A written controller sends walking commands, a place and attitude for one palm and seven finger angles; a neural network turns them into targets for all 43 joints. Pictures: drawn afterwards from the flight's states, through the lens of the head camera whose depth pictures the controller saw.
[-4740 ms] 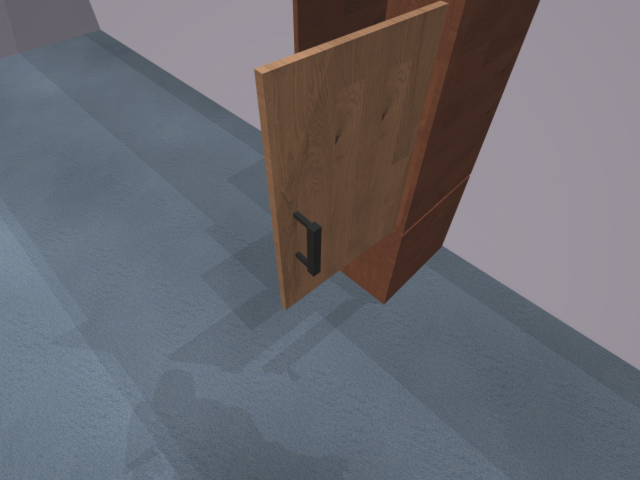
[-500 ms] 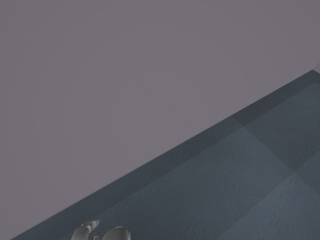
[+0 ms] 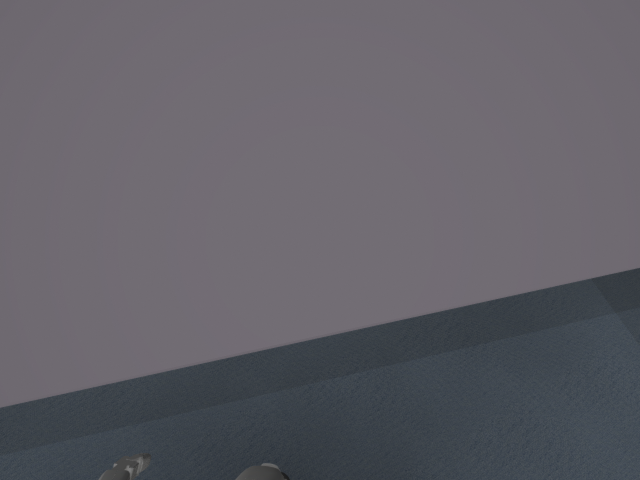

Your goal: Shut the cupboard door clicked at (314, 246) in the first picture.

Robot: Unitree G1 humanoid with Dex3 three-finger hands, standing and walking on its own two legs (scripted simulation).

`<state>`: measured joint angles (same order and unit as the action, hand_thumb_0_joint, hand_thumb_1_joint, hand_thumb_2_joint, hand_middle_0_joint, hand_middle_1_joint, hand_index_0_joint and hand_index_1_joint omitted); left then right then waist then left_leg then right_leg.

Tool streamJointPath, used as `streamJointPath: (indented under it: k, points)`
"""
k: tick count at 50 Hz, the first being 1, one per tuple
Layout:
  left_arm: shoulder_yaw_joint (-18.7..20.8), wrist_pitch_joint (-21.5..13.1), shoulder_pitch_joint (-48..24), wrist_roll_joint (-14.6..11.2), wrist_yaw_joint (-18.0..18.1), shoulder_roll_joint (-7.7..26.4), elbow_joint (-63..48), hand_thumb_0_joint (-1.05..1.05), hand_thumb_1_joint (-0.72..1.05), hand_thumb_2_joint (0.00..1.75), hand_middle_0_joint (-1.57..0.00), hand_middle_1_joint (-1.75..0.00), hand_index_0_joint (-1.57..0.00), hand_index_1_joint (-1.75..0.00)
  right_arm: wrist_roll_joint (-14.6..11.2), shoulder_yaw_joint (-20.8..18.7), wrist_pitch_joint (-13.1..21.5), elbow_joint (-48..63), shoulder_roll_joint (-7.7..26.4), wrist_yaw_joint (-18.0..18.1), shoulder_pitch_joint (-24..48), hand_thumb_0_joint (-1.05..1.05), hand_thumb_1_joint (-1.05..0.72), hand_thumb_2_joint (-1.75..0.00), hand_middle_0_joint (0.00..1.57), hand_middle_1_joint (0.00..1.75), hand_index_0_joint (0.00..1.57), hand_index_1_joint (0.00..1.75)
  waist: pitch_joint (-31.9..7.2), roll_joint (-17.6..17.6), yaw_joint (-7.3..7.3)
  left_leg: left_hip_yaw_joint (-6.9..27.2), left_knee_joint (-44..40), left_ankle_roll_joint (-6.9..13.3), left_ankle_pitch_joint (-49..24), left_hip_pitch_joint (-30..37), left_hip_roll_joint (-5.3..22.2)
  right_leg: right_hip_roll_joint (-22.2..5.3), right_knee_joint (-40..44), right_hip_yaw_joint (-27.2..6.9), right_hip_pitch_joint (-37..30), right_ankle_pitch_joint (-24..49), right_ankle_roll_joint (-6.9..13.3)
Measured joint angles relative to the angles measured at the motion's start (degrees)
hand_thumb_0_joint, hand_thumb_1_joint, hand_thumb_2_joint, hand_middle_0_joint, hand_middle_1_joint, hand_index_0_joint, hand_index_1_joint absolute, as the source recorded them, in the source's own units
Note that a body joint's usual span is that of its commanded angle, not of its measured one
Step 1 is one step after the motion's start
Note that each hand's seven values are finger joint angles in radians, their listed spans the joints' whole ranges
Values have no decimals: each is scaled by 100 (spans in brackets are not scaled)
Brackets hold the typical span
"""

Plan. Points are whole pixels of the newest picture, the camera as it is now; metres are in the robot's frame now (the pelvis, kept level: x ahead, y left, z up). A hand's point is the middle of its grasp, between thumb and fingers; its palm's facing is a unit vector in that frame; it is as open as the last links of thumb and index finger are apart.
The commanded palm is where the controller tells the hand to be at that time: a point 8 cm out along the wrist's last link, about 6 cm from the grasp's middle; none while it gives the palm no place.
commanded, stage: turn to face it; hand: left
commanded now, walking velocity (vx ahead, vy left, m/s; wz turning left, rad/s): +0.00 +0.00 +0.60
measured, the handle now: out of the picture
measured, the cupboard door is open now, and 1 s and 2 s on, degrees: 86 86 86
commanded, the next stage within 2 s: none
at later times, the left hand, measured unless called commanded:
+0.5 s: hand out of the picture -0.02 +0.19 -0.17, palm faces +0.37 -0.89 -0.26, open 7.4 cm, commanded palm none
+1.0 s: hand out of the picture +0.00 +0.11 -0.15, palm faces +0.60 -0.77 -0.23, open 7.4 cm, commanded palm none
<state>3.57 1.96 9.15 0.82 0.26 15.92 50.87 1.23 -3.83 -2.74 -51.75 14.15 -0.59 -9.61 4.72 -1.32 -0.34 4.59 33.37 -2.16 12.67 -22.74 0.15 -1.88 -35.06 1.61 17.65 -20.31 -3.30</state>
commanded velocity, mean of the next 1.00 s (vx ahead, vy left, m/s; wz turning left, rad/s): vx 0.00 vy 0.00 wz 0.60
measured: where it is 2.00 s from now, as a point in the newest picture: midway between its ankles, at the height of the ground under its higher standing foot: outside the picture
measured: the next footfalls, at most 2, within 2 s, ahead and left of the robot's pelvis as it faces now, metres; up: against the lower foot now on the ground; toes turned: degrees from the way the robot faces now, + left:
left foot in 0.40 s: +0.01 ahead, +0.11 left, +0.00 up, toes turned +23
right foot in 0.70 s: +0.14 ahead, -0.15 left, +0.00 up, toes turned +23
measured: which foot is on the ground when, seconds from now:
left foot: down 0.00-0.00, up 0.02-0.38, down 0.40-0.70, up 0.72-1.00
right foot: down 0.00-0.40, up 0.42-0.68, down 0.70-1.00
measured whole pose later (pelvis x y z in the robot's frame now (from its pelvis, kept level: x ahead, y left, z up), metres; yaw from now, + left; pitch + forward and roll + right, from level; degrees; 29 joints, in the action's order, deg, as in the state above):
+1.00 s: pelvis +0.05 -0.08 +0.01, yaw +39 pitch +0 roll +2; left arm 1.4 0.2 11.7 1.8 0.7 10.7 50.1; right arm 0.6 -4.2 -4.6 -53.7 13.6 -2.0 -7.3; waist 6.9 1.8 -0.2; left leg -3.8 49.5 -3.6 26.2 -22.2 1.5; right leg -7.5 -30.2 13.5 12.7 -17.2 0.9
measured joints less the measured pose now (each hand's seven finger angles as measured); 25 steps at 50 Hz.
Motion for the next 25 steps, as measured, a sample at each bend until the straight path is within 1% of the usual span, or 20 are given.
streamJointPath:
  k: [1, 2, 3, 5, 6, 7, 8, 10, 12, 15, 17, 18, 19, 20, 21, 22, 23, 25]
  points:
    - [-10, -57, 18, 32, 17, -39, -20, 1, 91, 90, -19, -29, -20, -30, -22, -36, -39, -18, 27, -10, 41, 0, -91, -90, 20, 30, 20, 30, 23, -40, 26, 40, 344, -17, 428, -128, -31, -1, 46, 54, -21, 178, 150]
    - [-48, -85, 34, 52, 33, -97, -29, 1, 91, 90, -20, -29, -20, -30, -26, -67, -83, -40, 68, -24, 81, 0, -91, -90, 20, 30, 20, 30, 60, -89, 20, 32, 913, -7, 928, -302, -76, -27, -47, 149, -36, 146, 276]
    - [-84, -102, 71, 60, 46, -158, -37, 0, 91, 90, -20, -29, -20, -30, -23, -96, -125, -68, 102, -41, 117, 0, -91, -90, 20, 30, 20, 30, 79, -109, 19, -24, 1579, 1, 1223, -487, -122, -74, -68, 237, -88, 78, 363]
    - [-131, -102, 173, 61, 72, -276, -31, 0, 91, 90, -20, -29, -20, -30, -20, -133, -179, -109, 144, -76, 187, 0, -91, -90, 20, 30, 20, 30, 93, -100, 13, -212, 2702, -35, 1271, -759, -119, -161, 94, 381, -257, 43, 438]
    - [-150, -104, 220, 60, 78, -323, -17, 0, 91, 90, -20, -29, -20, -30, -21, -137, -185, -117, 147, -92, 219, 1, -91, -90, 20, 30, 20, 30, 98, -74, -4, -311, 3027, -73, 1199, -823, -80, -202, 213, 456, -344, 70, 450]
    - [-166, -112, 259, 59, 81, -363, -2, 0, 91, 90, -20, -29, -20, -30, -25, -134, -185, -118, 139, -106, 246, 1, -91, -90, 20, 30, 20, 30, 105, -29, -21, -403, 3173, -111, 1144, -833, -36, -246, 327, 532, -422, 106, 460]
    - [-181, -122, 290, 60, 81, -398, 10, 1, 91, 90, -20, -29, -20, -30, -30, -125, -182, -116, 123, -116, 269, 1, -91, -90, 20, 30, 20, 30, 117, 27, -30, -487, 3160, -144, 1126, -792, 7, -293, 426, 607, -493, 138, 468]
    - [-210, -154, 337, 64, 74, -461, 26, 1, 91, 90, -20, -29, -20, -30, -41, -102, -181, -117, 92, -131, 318, 1, -91, -90, 20, 30, 20, 30, 150, 134, -22, -619, 2828, -190, 1140, -621, 78, -380, 567, 767, -609, 171, 476]
    - [-234, -183, 379, 71, 59, -509, 34, 1, 91, 90, -20, -29, -20, -30, -46, -70, -182, -124, 70, -138, 384, 1, -91, -90, 19, 30, 20, 30, 188, 218, 16, -726, 2279, -203, 1182, -389, 123, -454, 609, 929, -676, 150, 475]
    - [-223, -206, 437, 87, 48, -515, 61, 1, 91, 90, -20, -29, -20, -30, -56, -23, -174, -117, 36, -143, 519, 1, -91, -90, 19, 30, 20, 30, 256, 321, 111, -869, 1456, -156, 1232, -34, 144, -543, 496, 1166, -701, 30, 458]
    - [-189, -202, 480, 90, 39, -467, 99, 0, 91, 90, -20, -30, -20, -30, -62, 6, -144, -80, 6, -137, 613, 1, -91, -90, 19, 30, 19, 30, 293, 389, 164, -967, 929, -95, 1135, 204, 120, -606, 320, 1317, -675, -97, 430]
    - [-167, -195, 511, 82, 33, -430, 123, 0, 91, 90, -20, -30, -20, -30, -59, 21, -116, -48, -7, -135, 650, 1, -91, -90, 19, 30, 19, 30, 297, 426, 177, -1023, 599, -56, 959, 353, 93, -650, 179, 1386, -642, -187, 406]
    - [-145, -184, 558, 66, 23, -388, 146, 0, 91, 90, -20, -30, -20, -30, -50, 34, -76, -2, -10, -139, 670, 1, -91, -90, 19, 30, 20, 30, 282, 452, 181, -1081, 195, -2, 621, 541, 66, -701, -42, 1440, -571, -307, 373]
    - [-124, -156, 623, 43, 9, -367, 159, 0, 91, 90, -20, -30, -20, -30, -32, 45, -17, 68, 30, -149, 663, 1, -91, -90, 19, 30, 20, 30, 216, 381, 172, -1043, -130, 205, 231, 692, 107, -701, -428, 1474, -397, -422, 308]
    - [-104, -91, 589, 24, 2, -293, 199, 1, 91, 90, -20, -30, -20, -30, -22, 29, 48, 98, 4, -131, 682, 0, -91, -90, 19, 30, 20, 30, 224, 426, 144, -987, -19, 325, 376, 620, 71, -726, -1007, 1294, -150, -759, 181]
    - [-82, 4, 516, 25, 14, -205, 220, 1, 91, 90, -20, -30, -20, -30, -26, 38, 91, 118, -39, -111, 686, 0, -91, -90, 20, 30, 20, 30, 271, 498, 155, -935, 150, 341, 518, 553, 34, -678, -1603, 986, 106, -1050, 84]
    - [-50, 82, 435, 29, 35, -140, 241, 1, 91, 90, -20, -30, -20, -30, -25, 60, 122, 134, -69, -85, 654, 0, -91, -90, 20, 30, 20, 30, 291, 528, 169, -867, 224, 311, 592, 525, 25, -593, -2099, 729, 340, -1187, 6]
    - [1, 169, 276, 28, 50, -67, 254, 1, 91, 90, -20, -29, -20, -30, -13, 85, 131, 135, -99, -21, 544, 0, -91, -90, 20, 30, 20, 30, 280, 492, 180, -703, 155, 221, 560, 545, 37, -451, -2703, 381, 706, -1065, -98]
